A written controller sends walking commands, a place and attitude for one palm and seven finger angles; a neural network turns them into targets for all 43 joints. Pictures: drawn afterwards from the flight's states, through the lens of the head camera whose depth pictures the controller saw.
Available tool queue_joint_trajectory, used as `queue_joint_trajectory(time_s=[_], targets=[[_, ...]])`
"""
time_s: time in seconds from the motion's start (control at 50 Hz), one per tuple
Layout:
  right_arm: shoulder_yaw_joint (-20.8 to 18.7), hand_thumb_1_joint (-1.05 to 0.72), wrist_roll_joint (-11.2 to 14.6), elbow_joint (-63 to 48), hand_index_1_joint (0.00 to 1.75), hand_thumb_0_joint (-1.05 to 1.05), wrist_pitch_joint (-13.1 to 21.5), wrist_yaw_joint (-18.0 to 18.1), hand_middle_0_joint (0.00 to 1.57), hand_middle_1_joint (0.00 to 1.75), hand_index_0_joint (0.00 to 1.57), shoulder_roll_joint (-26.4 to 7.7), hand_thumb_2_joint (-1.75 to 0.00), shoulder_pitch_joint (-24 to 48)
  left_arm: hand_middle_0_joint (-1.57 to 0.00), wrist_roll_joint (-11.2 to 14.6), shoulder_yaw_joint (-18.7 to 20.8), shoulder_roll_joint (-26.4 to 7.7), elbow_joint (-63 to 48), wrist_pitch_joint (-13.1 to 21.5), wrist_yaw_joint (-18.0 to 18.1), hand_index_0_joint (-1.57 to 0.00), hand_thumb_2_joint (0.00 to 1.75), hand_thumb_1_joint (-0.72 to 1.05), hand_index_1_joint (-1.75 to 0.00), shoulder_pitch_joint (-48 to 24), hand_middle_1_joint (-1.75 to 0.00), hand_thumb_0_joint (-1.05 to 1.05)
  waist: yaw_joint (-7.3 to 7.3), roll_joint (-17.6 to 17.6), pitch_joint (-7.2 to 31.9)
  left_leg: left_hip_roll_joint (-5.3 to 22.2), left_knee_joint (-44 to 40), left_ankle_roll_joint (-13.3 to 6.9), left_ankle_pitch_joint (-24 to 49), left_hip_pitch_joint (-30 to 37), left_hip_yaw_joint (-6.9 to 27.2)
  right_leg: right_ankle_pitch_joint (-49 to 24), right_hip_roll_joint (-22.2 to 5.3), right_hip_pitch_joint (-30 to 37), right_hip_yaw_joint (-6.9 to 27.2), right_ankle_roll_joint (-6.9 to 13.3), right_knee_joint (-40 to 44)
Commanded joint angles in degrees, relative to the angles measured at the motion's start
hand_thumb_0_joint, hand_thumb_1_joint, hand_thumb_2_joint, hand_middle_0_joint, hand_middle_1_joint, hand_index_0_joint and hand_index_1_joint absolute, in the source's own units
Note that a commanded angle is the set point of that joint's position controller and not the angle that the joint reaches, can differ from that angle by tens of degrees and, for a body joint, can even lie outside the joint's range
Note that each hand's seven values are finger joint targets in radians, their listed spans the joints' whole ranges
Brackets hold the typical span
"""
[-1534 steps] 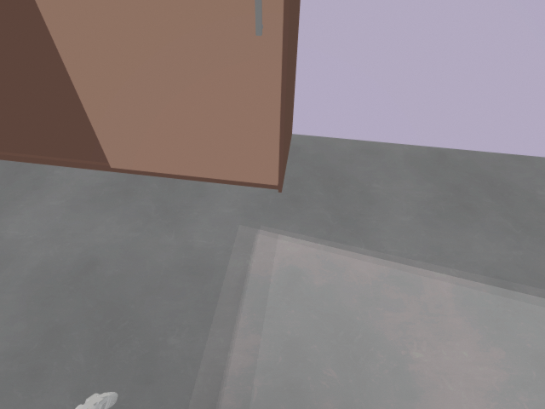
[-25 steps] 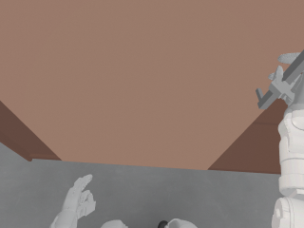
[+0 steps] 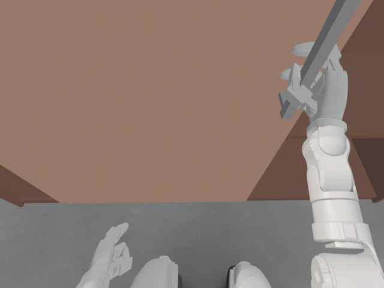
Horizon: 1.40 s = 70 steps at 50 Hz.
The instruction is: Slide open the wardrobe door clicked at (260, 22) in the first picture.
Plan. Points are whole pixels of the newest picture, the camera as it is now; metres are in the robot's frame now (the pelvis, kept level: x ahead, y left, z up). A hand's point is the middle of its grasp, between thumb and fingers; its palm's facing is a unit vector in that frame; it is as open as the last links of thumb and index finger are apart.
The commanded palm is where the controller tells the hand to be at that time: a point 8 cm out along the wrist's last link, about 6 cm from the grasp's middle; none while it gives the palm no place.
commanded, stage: stop walking and hold the door there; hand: right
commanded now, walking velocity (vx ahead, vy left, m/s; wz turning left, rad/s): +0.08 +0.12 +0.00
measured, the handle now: (306, 62) +0.47 -0.18 +0.19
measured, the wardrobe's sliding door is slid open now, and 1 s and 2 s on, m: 0.68 0.69 0.69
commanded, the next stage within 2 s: loosen the grip on the handle in 0.62 s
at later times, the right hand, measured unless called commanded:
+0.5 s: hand (291, 90) +0.42 -0.15 +0.17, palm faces +0.07 +0.99 -0.12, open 5.6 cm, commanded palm +0.40 -0.19 +0.15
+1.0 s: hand (293, 86) +0.42 -0.15 +0.17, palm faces +0.11 +0.99 -0.13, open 9.4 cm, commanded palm +0.40 -0.20 +0.16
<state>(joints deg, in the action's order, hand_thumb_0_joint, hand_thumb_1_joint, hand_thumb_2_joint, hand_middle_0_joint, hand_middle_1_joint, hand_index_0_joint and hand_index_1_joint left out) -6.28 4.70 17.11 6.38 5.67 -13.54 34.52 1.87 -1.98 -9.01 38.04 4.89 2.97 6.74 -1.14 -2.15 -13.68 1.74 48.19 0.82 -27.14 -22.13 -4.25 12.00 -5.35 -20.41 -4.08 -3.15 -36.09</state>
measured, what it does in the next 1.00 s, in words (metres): steps on the spot: left foot, then right foot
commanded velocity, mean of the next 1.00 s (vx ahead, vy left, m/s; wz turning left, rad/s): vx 0.01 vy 0.00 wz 0.00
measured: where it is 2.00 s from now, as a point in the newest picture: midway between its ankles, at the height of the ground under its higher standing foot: outside the picture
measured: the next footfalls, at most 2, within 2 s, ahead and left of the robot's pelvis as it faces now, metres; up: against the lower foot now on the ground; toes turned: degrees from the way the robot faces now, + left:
left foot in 0.02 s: +0.08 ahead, +0.08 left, +0.00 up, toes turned +3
right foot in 0.30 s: +0.04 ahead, -0.13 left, +0.00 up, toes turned -4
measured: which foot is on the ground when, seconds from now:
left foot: up 0.00-0.00, down 0.02-1.00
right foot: down 0.00-0.06, up 0.08-0.28, down 0.30-1.00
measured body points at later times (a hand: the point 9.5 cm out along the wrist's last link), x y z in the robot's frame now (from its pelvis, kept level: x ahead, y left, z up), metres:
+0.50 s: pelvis +0.01 -0.02 +0.02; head +0.06 -0.02 +0.46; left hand +0.18 +0.22 -0.08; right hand +0.41 -0.20 +0.18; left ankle +0.04 +0.08 -0.72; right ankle +0.00 -0.13 -0.72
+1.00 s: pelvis -0.01 -0.01 +0.02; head +0.00 -0.01 +0.47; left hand +0.08 +0.26 -0.09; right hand +0.41 -0.20 +0.18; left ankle +0.04 +0.08 -0.72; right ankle +0.00 -0.13 -0.72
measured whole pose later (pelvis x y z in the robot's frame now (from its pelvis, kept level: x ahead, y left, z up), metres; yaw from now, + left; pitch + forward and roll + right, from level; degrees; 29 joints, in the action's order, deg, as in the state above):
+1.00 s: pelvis -0.01 -0.01 +0.02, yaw -1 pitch +1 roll -1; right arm -7.8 2.5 42.0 7.9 3.6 -15.1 38.6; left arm 1.0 0.9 -15.5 40.0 6.5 -0.2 18.6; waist 4.2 -0.6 0.9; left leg 0.0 31.1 -3.1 -11.7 -20.5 -5.4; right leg 15.6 -2.6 -17.1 -5.8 0.0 -31.9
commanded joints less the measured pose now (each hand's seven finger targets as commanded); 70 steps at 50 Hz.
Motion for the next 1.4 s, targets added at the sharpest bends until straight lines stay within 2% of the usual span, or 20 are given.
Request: queue_joint_trajectory(time_s=[0.0, 0.04, 0.06, 0.12, 0.2, 0.24, 0.28, 0.34, 0.5, 0.68, 0.7, 0.72, 0.76, 0.8, 0.86, 0.94, 1.0, 1.1, 1.22, 1.38], targets=[[3.92, -0.9, -1.49, -17.46, 1.4, 0.0, 5.86, -2.65, 0.45, 1.4, 0.45, -5.75, -0.9, 24.01, -0.2, -0.02, 2.94, -10.33, -7.0, 2.56, 0.49, -0.2, 0.9, 0.9, -0.3, -1.86, -0.3, 0.0, 1.22, 8.03, 29.91, 1.54, -17.72, -0.71, 11.09, 15.36, 4.27, -9.57, -11.1, 9.32, 7.79, 8.94, 2.4], [0.42, -0.9, -1.8, -13.66, 1.4, 0.0, 4.42, -1.65, 0.45, 1.4, 0.45, -10.26, -0.9, 22.57, -0.2, 0.19, 1.93, -7.91, -7.68, 1.96, 0.77, -0.2, 0.9, 0.9, -0.3, -1.11, -0.3, 0.0, 1.96, -15.64, 28.14, 14.33, -28.35, -5.92, 19.4, 16.98, 20.43, 10.77, 1.48, -0.54, -0.41, 2.91, -10.34], [-0.16, -0.9, -1.12, -10.95, 1.4, 0.0, 3.42, -1.66, 0.45, 1.4, 0.45, -9.84, -0.9, 20.95, -0.2, 0.12, 2.18, -8.54, -7.32, 2.57, 0.86, -0.2, 0.9, 0.9, -0.3, -1.48, -0.3, 0.0, 0.57, -18.87, 25.25, 16.17, -31.1, -8.52, 17.83, 15.24, 22.55, 17.32, 4.83, -3.19, 2.9, 2.06, -19.45], [-2.9, -0.9, -0.57, -10.51, 1.4, 0.0, 3.91, -1.13, 0.45, 1.4, 0.45, -10.8, -0.9, 20.93, -0.2, -0.47, 1.11, -8.37, -5.19, 3.31, 1.47, -0.2, 0.9, 0.9, -0.3, -1.57, -0.3, 0.0, 0.74, -9.97, 26.62, 15.56, -25.34, -10.18, 35.28, 22.51, 16.88, 14.49, 3.05, -6.21, 4.79, 1.65, -20.73], [-0.78, -0.9, -1.14, -11.08, 1.4, 0.0, 4.94, -0.97, 0.45, 1.4, 0.45, -8.11, -0.9, 19.36, -0.2, -1.1, 0.42, -7.62, -5.64, 3.21, 2.38, -0.2, 0.9, 0.9, -0.3, -2.58, -0.3, 0.0, 0.11, -5.37, 29.38, 12.03, -18.96, -7.09, 51.63, 27.43, 8.52, 9.28, 4.46, 1.63, -0.02, 2.27, 2.56], [-0.71, -0.9, -1.26, -11.49, 1.4, 0.0, 5.36, -0.97, 0.45, 1.4, 0.45, -8.18, -0.9, 18.18, -0.2, -1.16, 1.11, -8.36, -5.83, 2.6, 2.48, -0.2, 0.9, 0.9, -0.3, -0.8, -0.3, 0.0, 0.41, -3.56, 32.64, 10.19, -15.82, -4.14, 49.15, 25.44, 7.37, -4.94, 3.38, 11.41, -0.65, 2.46, 13.93], [3.97, -0.9, -0.99, -14.27, 1.4, 0.0, 5.71, -1.38, 0.45, 1.4, 0.45, -3.91, -0.9, 19.83, -0.2, -0.4, 2.36, -10.64, -7.26, 2.17, 1.83, -0.2, 0.9, 0.9, -0.3, -2.16, -0.3, 0.0, -0.16, 6.32, 34.44, 5.28, -14.78, -0.23, 35.88, 13.94, 4.37, -33.93, -7.58, 23.85, 8.17, 5.9, 11.0], [6.92, -0.9, -1.65, -12.03, 1.4, 0.0, 5.66, -2.2, 0.45, 1.4, 0.45, -0.93, -0.9, 19.83, -0.2, -0.62, 2.03, -10.12, -7.14, 1.2, 0.78, -0.2, 0.9, 0.9, -0.3, -1.91, -0.3, 0.0, 1.3, 14.42, 30.65, 1.94, -16.24, -0.41, 16.77, 8.94, 2.52, -39.22, -10.75, 24.29, 10.19, 8.68, 9.23], [4.76, -0.9, -1.09, -6.52, 1.4, 0.0, 4.85, -1.59, 0.45, 1.4, 0.45, -4.34, -0.9, 17.56, -0.2, -0.12, 2.63, -10.51, -7.54, -1.01, 1.97, -0.2, 0.9, 0.9, -0.3, 0.24, -0.3, 0.0, 1.9, -2.61, 31.16, 8.11, -20.63, -2.8, 40.35, 19.95, 7.76, -12.47, -2.84, 12.2, 2.9, 2.94, 6.66], [5.24, -0.9, -1.02, -1.14, 1.4, 0.0, 5.39, -1.7, 0.45, 1.4, 0.45, -3.21, -0.9, 19.38, -0.2, -0.59, 2.15, -10.43, -6.94, -2.09, 2.57, -0.2, 0.9, 0.9, -0.3, 0.68, -0.3, 0.0, 1.09, 0.6, 29.09, 5.65, -21.22, -1.34, 28.77, 16.29, 6.56, -10.17, -4.59, 11.06, 4.47, 4.53, 10.06], [-17.35, -0.9, -5.75, -11.84, 1.4, 0.0, 8.12, 1.98, 0.45, 1.4, 0.45, -36.3, -0.9, 58.05, -0.2, 2.05, -0.03, -6.2, -9.97, 0.66, 2.81, -0.2, 0.9, 0.9, -0.3, 6.08, -0.3, 0.0, 1.51, 11.3, 26.16, 1.12, -20.78, 0.13, 6.91, 12.58, 6.41, -7.14, -0.36, 14.21, 3.18, 4.93, 15.66], [-7.99, -0.78, -7.4, 11.94, 1.4, 0.0, 0.31, -3.46, 0.45, 1.4, 0.45, -18.49, -0.84, 43.86, -0.2, -1.85, 6.23, -9.74, -3.06, 3.58, 1.77, -0.2, 0.9, 0.9, -0.3, 7.65, -0.3, 0.0, 5.79, -3.64, 39.85, -2.29, -21.51, -3.5, 28.45, 15.36, 4.46, -17.44, 3.38, 12.37, 0.34, 4.13, 12.24], [-7.06, -0.54, -2.27, 10.3, 1.4, 0.0, -0.95, -3.36, 0.45, 1.4, 0.45, -12.45, -0.73, 35.14, -0.2, -0.8, 5.76, -13.57, -3.82, 3.62, 0.57, -0.2, 0.9, 0.9, -0.3, 11.77, -0.3, 0.0, 6.89, -11.41, 38.78, -2.16, -19.77, -2.1, 35.52, 13.48, 3.06, -17.24, 2.65, 10.94, 2.38, 4.36, 9.68], [-11.73, -0.3, 1.58, 15.37, 1.4, 0.0, -0.94, -4.46, 0.45, 1.4, 0.45, -14.56, -0.61, 30.33, -0.2, -0.41, 5.45, -13.28, -3.7, 3.73, -0.01, -0.2, 0.9, 0.9, -0.3, 9.72, -0.3, 0.0, 4.48, -2.72, 33.78, -1.91, -21.48, -2.66, 31.7, 13.67, 4.48, -12.04, 3.87, 9.3, 2.15, 4.22, 10.13], [-3.16, 0.07, 1.81, 10.52, 1.4, 0.0, 3.02, -4.47, 0.45, 1.4, 0.45, -6.64, -0.43, 31.4, -0.2, -0.59, 4.72, -12.25, -3.71, 4.37, -1.92, -0.2, 0.9, 0.9, -0.3, 8.94, -0.3, 0.0, 5.12, 6.05, 26.97, -0.99, -22.29, -3.33, 24.22, 9.19, 5.13, -5.69, 3.92, 8.01, 2.04, 3.7, 9.43], [-1.11, 0.55, -3.73, 13.82, 1.37, 0.0, 6.4, -1.43, 0.42, 1.37, 0.42, -8.31, -0.2, 30.38, -0.2, -0.88, 5.35, -13.25, -4.53, 4.0, -3.67, -0.2, 0.9, 0.9, -0.3, 10.26, -0.3, 0.0, 6.26, 0.4, 24.04, -1.26, -23.02, -2.65, 14.18, 5.37, 4.91, 2.51, 4.57, 2.36, 2.46, 4.92, 8.93], [-3.78, 0.55, -2.37, 14.94, 1.32, 0.0, 7.15, -0.8, 0.38, 1.32, 0.38, -11.58, -0.2, 33.66, -0.2, -0.39, 5.92, -13.85, -4.68, 3.94, -3.52, -0.2, 0.9, 0.9, -0.3, 10.45, -0.3, 0.0, 6.73, -5.14, 26.23, -0.08, -26.18, -1.85, 4.71, 7.74, 8.69, 7.7, 5.24, -0.5, 1.97, 5.25, 8.61], [-5.02, 0.55, -2.41, 11.49, 1.23, 0.0, 7.51, -0.56, 0.32, 1.23, 0.32, -15.71, -0.2, 39.6, -0.2, 0.11, 6.46, -13.67, -4.12, 3.39, -3.82, -0.2, 0.9, 0.9, -0.3, 10.03, -0.3, 0.0, 5.01, 1.12, 33.28, 1.95, -27.43, -2.52, 0.97, 14.43, 14.42, 7.2, 5.52, -1.82, 2.15, 4.57, 7.64], [-3.45, 0.55, -1.57, 16.48, 1.15, 0.0, 8.3, 0.41, 0.25, 1.15, 0.25, -13.09, -0.2, 36.27, -0.2, 0.35, 5.92, -14.36, -2.88, 3.9, -3.4, -0.2, 0.9, 0.9, -0.3, 10.07, -0.3, 0.0, 6.24, -0.45, 26.55, 0.3, -28.04, -2.39, 1.28, 9.84, 10.92, 8.99, 5.71, -1.48, 2.57, 5.08, 9.12], [-4.67, 0.55, -1.72, 18.35, 1.15, 0.0, 9.42, 1.61, 0.25, 1.15, 0.25, -12.93, -0.2, 34.84, -0.2, -0.48, 5.67, -14.6, -1.62, 4.59, -3.22, -0.2, 0.9, 0.9, -0.3, 11.25, -0.3, 0.0, 5.97, -1.68, 28.17, -1.89, -24.85, -2.18, 7.09, 7.38, 5.17, 9.28, 5.29, 1.96, 4.09, 5.36, 11.32]])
